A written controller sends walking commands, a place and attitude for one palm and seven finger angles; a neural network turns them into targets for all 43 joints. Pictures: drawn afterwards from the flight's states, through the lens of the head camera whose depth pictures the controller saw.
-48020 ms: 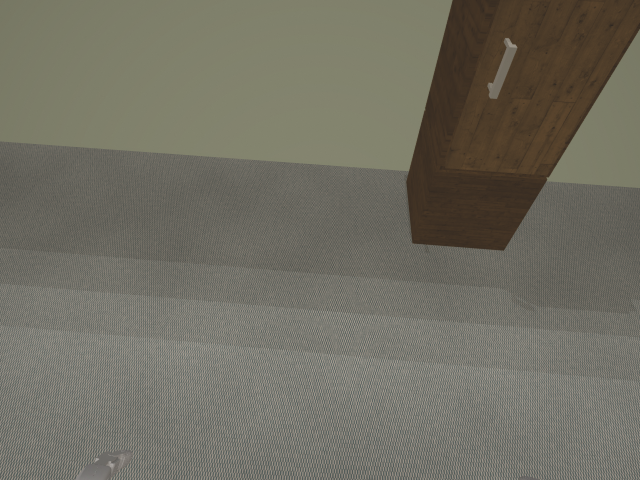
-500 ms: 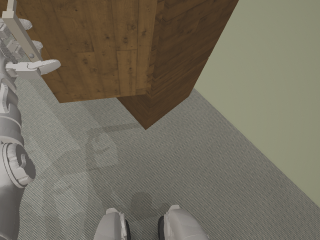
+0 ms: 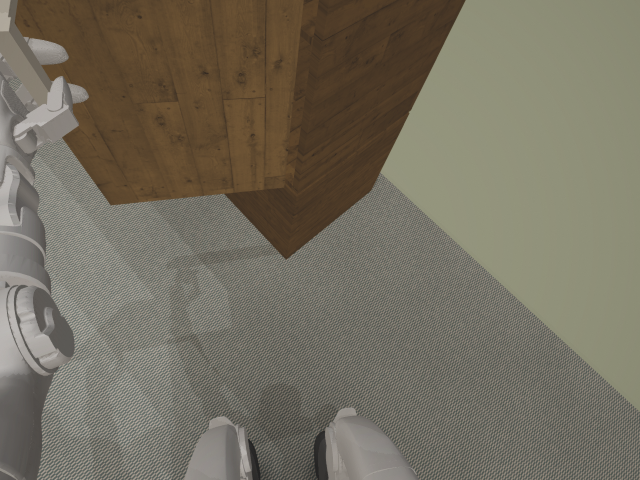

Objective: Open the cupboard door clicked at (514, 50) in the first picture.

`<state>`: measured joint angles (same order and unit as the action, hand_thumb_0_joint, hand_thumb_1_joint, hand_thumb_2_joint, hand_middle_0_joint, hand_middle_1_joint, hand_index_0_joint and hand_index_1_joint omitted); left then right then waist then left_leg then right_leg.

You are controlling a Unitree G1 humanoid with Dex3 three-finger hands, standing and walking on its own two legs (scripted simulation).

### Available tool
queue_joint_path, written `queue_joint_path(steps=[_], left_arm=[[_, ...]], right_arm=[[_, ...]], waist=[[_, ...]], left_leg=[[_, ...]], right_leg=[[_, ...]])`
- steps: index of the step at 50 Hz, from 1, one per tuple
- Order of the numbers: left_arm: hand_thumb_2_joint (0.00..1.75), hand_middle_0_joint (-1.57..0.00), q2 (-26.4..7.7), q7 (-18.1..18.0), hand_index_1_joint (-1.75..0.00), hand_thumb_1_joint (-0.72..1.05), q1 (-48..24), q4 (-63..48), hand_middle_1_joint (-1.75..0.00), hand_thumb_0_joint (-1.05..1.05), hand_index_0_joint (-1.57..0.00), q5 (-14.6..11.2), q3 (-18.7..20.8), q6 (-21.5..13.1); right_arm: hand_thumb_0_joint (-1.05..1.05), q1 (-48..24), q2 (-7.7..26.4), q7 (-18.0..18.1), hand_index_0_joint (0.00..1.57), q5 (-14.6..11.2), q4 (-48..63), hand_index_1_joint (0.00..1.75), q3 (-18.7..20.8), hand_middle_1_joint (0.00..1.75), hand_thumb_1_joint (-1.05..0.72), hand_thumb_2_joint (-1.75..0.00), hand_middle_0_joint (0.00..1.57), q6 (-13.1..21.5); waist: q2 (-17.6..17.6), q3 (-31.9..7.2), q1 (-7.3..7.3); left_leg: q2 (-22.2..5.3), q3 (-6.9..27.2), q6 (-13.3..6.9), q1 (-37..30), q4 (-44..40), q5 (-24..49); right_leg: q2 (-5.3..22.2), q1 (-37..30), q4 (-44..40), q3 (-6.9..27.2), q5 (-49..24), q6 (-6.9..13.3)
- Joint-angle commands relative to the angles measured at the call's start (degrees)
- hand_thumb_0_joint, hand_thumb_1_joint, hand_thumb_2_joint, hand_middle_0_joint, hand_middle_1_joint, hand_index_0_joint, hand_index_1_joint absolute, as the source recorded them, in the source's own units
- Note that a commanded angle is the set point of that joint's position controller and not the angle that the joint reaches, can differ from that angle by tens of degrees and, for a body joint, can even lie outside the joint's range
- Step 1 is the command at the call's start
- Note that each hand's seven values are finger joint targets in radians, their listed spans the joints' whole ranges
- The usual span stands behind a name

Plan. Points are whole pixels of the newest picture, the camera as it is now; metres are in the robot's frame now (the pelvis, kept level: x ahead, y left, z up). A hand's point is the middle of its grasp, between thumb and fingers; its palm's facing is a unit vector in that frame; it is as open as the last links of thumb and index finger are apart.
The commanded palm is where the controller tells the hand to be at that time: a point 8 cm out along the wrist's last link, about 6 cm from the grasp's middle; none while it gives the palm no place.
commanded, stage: pull the door open along its arc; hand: left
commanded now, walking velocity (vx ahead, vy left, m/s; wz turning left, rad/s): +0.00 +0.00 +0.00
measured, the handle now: (38, 67) +0.58 +0.26 +0.08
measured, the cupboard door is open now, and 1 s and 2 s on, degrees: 58 101 100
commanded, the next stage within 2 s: open thumb and fingers to let go in 1.08 s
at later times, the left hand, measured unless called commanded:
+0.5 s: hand (93, 181) +0.44 +0.19 +0.07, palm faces +0.09 -1.00 +0.03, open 5.7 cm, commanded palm +0.39 +0.24 +0.08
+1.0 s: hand (202, 246) +0.36 +0.09 +0.08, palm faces +0.52 -0.86 +0.00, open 6.0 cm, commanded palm +0.29 +0.11 +0.08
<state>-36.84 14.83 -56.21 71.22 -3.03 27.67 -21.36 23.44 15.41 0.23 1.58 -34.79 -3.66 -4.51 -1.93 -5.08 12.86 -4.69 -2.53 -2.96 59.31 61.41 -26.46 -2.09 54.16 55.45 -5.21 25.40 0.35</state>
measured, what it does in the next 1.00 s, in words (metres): stands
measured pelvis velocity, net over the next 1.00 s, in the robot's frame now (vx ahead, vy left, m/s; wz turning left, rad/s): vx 0.00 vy -0.04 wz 0.07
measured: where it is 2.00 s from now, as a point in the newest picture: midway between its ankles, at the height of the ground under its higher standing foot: outside the picture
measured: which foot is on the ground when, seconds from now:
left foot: down 0.00-1.00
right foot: down 0.00-1.00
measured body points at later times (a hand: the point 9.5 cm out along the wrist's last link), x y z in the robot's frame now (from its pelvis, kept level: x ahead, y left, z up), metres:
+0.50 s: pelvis +0.02 +0.00 +0.02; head +0.11 +0.02 +0.46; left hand +0.43 +0.25 +0.07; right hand +0.06 -0.26 -0.09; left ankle +0.02 +0.08 -0.66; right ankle +0.00 -0.12 -0.66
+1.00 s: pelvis +0.00 -0.04 +0.02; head +0.05 -0.05 +0.47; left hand +0.33 +0.13 +0.08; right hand +0.15 -0.26 -0.10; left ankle +0.02 +0.08 -0.66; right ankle +0.00 -0.12 -0.66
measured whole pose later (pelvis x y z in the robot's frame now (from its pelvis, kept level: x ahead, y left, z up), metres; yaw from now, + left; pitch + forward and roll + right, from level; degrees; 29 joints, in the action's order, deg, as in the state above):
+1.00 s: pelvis +0.00 -0.04 +0.02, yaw +4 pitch +13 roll +0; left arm 4.1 -34.2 -13.2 25.9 2.5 0.3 -17.4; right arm 14.2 10.4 -2.8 4.6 -35.2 0.2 -1.4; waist -1.7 -8.0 2.0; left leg -2.5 -1.8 0.5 42.5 53.6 -24.0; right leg -0.4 39.5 53.6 -5.9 27.2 3.5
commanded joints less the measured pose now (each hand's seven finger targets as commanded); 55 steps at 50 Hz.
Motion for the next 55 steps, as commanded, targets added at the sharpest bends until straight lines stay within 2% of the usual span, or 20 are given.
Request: queue_joint_path(steps=[1, 3, 5, 9, 11, 16, 22, 23, 24, 26, 29, 30, 34, 36, 38, 39, 43, 50, 53, 55], left_arm=[[0.90, -0.40, -15.34, -1.12, -1.35, 0.90, -25.04, -13.57, -1.35, 0.00, -0.40, -1.73, -0.10, -4.61], [0.90, -0.40, -11.84, -1.15, -1.35, 0.90, -23.61, -12.60, -1.35, 0.00, -0.40, -2.67, -1.36, -4.37], [0.90, -0.40, -12.96, -1.36, -1.35, 0.90, -20.46, -13.71, -1.35, 0.00, -0.40, -2.84, 0.05, -4.83], [0.90, -0.40, -10.74, -1.08, -1.35, 0.90, -15.32, -18.07, -1.35, 0.00, -0.40, -3.46, -0.56, -5.32], [0.90, -0.40, -8.47, -1.01, -1.35, 0.90, -10.09, -18.10, -1.35, 0.00, -0.40, -4.21, -1.16, -4.59], [0.90, -0.40, -2.42, -1.35, -1.35, 0.90, 0.83, -28.44, -1.35, 0.00, -0.40, -6.77, -3.87, -4.32], [0.90, -0.40, 5.96, -3.50, -1.35, 0.90, 18.35, -40.70, -1.35, 0.00, -0.40, -9.47, -7.60, -4.19], [0.90, -0.40, 6.96, -11.83, -1.35, 0.90, 18.06, -44.68, -1.35, 0.00, -0.40, -12.80, 0.07, -3.74], [0.90, -0.40, 9.94, -16.35, -1.35, 0.90, 22.21, -45.39, -1.35, 0.00, -0.40, -11.00, -3.23, -3.27], [0.90, -0.40, 15.88, -21.33, -1.35, 0.90, 25.81, -47.42, -1.35, 0.00, -0.40, -9.86, -5.98, -2.59], [0.90, -0.40, 18.17, -29.49, -1.35, 0.90, 25.20, -51.48, -1.35, 0.00, -0.40, -6.17, -7.18, -3.13], [0.90, -0.40, 20.82, -31.99, -1.35, 0.90, 25.78, -52.75, -1.35, 0.00, -0.40, -4.77, -8.91, -3.16], [0.90, -0.40, 26.50, -41.68, -1.35, 0.90, 24.85, -54.64, -1.35, 0.00, -0.40, 1.80, -13.99, -2.51], [0.90, -0.40, 30.98, -45.78, -1.35, 0.90, 25.97, -55.27, -1.35, 0.00, -0.40, 4.97, -18.09, -1.69], [0.90, -0.40, 33.55, -47.46, -1.35, 0.90, 25.74, -56.48, -1.35, 0.00, -0.40, 6.86, -21.55, -1.42], [0.90, -0.40, 34.58, -47.82, -1.35, 0.90, 26.00, -57.01, -1.35, 0.00, -0.40, 7.44, -23.23, -1.49], [0.90, -0.40, 37.78, -48.38, -1.35, 0.90, 25.35, -58.18, -1.35, 0.00, -0.40, 7.71, -27.28, -1.46], [0.90, -0.40, 43.75, -49.09, -1.35, 0.90, 32.62, -60.75, -1.35, 0.00, -0.40, 7.94, -33.96, -0.87], [0.90, -0.40, 47.30, -48.20, -1.35, 0.90, 40.62, -63.58, -1.35, 0.00, -0.40, 7.92, -37.35, 0.08], [0.90, -0.40, 44.26, -47.95, -1.35, 0.90, 38.65, -64.55, -1.35, 0.00, -0.40, 8.23, -35.64, 0.22]], right_arm=[[0.00, 11.20, 11.47, 0.37, 0.20, -0.18, 1.15, 0.30, 4.27, 0.30, -0.90, -0.90, 0.20, 0.43], [0.00, 11.28, 11.45, 0.15, 0.20, -0.03, 0.72, 0.30, 4.56, 0.30, -0.90, -0.90, 0.20, 0.83], [0.00, 11.64, 11.73, 0.18, 0.20, 0.00, 0.97, 0.30, 4.76, 0.30, -0.90, -0.90, 0.20, 0.79], [0.00, 11.38, 11.24, -0.38, 0.20, -0.15, 1.60, 0.30, 5.21, 0.30, -0.90, -0.90, 0.20, 0.48], [0.00, 10.60, 10.87, -0.63, 0.20, -0.57, 2.14, 0.30, 5.47, 0.30, -0.90, -0.90, 0.20, 0.12], [0.00, 7.94, 9.99, -1.25, 0.20, -1.62, 4.45, 0.30, 6.28, 0.30, -0.90, -0.90, 0.20, 0.07], [0.00, 3.97, 8.59, -2.24, 0.20, -2.62, 6.96, 0.30, 6.96, 0.30, -0.90, -0.90, 0.20, 1.20], [0.00, 2.00, 7.06, -2.27, 0.20, -1.99, 7.36, 0.30, 6.83, 0.30, -0.90, -0.90, 0.20, 1.93], [0.00, 1.40, 6.97, -2.59, 0.20, -1.77, 7.29, 0.30, 6.54, 0.30, -0.90, -0.90, 0.20, 2.73], [0.00, 0.21, 6.26, -3.30, 0.20, -1.53, 7.08, 0.30, 6.52, 0.30, -0.90, -0.90, 0.20, 3.45], [0.00, -0.96, 5.89, -3.51, 0.20, -0.20, 6.83, 0.30, 6.70, 0.30, -0.90, -0.90, 0.20, 3.88], [0.00, -1.92, 5.26, -3.62, 0.20, 0.27, 7.14, 0.30, 6.71, 0.30, -0.90, -0.90, 0.20, 4.07], [0.00, -4.49, 4.42, -3.84, 0.20, 1.70, 7.31, 0.30, 6.68, 0.30, -0.90, -0.90, 0.20, 4.07], [0.00, -5.95, 3.66, -4.02, 0.20, 2.32, 7.48, 0.30, 6.60, 0.30, -0.90, -0.90, 0.20, 4.10], [0.00, -6.83, 3.38, -3.96, 0.20, 2.57, 7.10, 0.30, 6.86, 0.30, -0.90, -0.90, 0.20, 4.19], [0.00, -6.67, 3.34, -3.79, 0.20, 2.75, 7.13, 0.30, 6.99, 0.30, -0.90, -0.90, 0.20, 4.37], [0.00, -9.08, 2.66, -2.95, 0.20, 2.64, 6.71, 0.30, 6.93, 0.30, -0.90, -0.90, 0.20, 4.92], [0.00, -11.70, 1.41, -2.76, 0.20, 2.84, 7.16, 0.30, 6.51, 0.30, -0.90, -0.90, 0.20, 6.24], [0.00, -11.83, 1.03, -3.42, 0.20, 2.86, 8.02, 0.30, 6.54, 0.30, -0.90, -0.90, 0.20, 6.90], [0.00, -11.12, 1.58, -3.14, 0.20, 2.78, 7.60, 0.30, 6.79, 0.30, -0.90, -0.90, 0.20, 6.90]], waist=[[-10.97, -29.95, -0.65], [-9.08, -28.33, -0.47], [-9.83, -30.92, -1.98], [-11.08, -33.72, -3.74], [-7.76, -31.59, -4.34], [-7.57, -31.65, -6.76], [-4.11, -27.10, -9.22], [-3.98, -25.60, -13.69], [-3.81, -23.95, -12.69], [-3.14, -21.15, -11.94], [0.45, -21.93, -11.87], [-1.23, -22.98, -12.23], [1.37, -22.40, -11.85], [0.20, -23.13, -12.01], [0.99, -23.31, -11.10], [4.18, -23.67, -10.43], [5.07, -21.25, -9.81], [4.17, -19.19, -10.74], [3.71, -20.20, -11.73], [6.02, -20.84, -10.95]], left_leg=[[1.55, 6.83, 1.38, -29.22, -5.22, 27.15], [1.43, 7.08, 1.42, -28.77, -5.58, 24.65], [1.45, 7.09, 1.62, -30.65, -6.00, 27.26], [1.51, 6.84, 1.88, -33.81, -6.16, 32.37], [1.67, 6.01, 1.68, -32.03, -6.82, 31.40], [1.87, 4.98, 1.86, -34.26, -8.89, 34.42], [1.99, 3.74, 1.90, -34.15, -11.22, 36.51], [2.53, 3.09, 2.43, -30.82, -12.15, 34.91], [2.45, 3.29, 2.65, -30.51, -12.39, 34.13], [2.31, 3.26, 3.29, -30.20, -12.85, 33.80], [2.56, 3.12, 3.17, -28.99, -12.35, 31.52], [2.72, 2.75, 3.24, -29.35, -12.32, 31.43], [2.95, 3.08, 3.06, -27.97, -12.24, 26.01], [3.27, 2.75, 3.03, -28.26, -12.44, 24.39], [3.37, 2.57, 2.86, -28.64, -11.95, 22.77], [3.36, 2.76, 2.56, -28.30, -11.74, 22.30], [3.93, 2.21, 2.32, -27.28, -12.49, 17.02], [4.52, 1.87, 2.08, -27.12, -13.08, 15.59], [4.52, 1.63, 2.23, -28.43, -13.27, 18.29], [4.51, 1.98, 2.16, -27.31, -12.70, 19.12]], right_leg=[[-2.17, -6.45, -5.05, 2.33, -19.33, 0.20], [-2.31, -5.53, -5.49, 1.95, -17.21, 0.26], [-2.20, -6.78, -5.11, 1.86, -18.59, 0.54], [-2.41, -8.59, -4.89, 1.73, -21.63, 0.75], [-2.51, -10.49, -5.62, 1.68, -22.68, 0.46], [-2.46, -14.45, -6.74, 1.44, -25.17, 0.58], [-2.11, -18.95, -7.85, 1.31, -28.19, 0.47], [-1.87, -20.57, -8.10, 0.86, -27.19, 0.36], [-1.97, -20.17, -7.70, 0.65, -26.20, 0.31], [-1.61, -18.90, -7.43, 0.27, -25.12, 0.35], [-1.15, -20.69, -6.50, 0.82, -25.61, 0.54], [-0.74, -21.11, -6.16, 1.17, -25.99, 0.57], [-0.13, -20.73, -5.90, 1.31, -22.40, 0.95], [0.29, -20.93, -6.03, 1.29, -21.53, 1.08], [0.40, -20.99, -6.63, 1.64, -21.33, 1.03], [0.22, -21.90, -7.12, 1.81, -21.76, 0.91], [0.95, -23.15, -9.36, 2.81, -19.08, 0.70], [1.98, -24.78, -11.33, 4.00, -19.03, 0.68], [2.27, -27.03, -10.99, 3.75, -24.39, 0.63], [3.00, -28.25, -10.83, 4.79, -28.68, -0.05]])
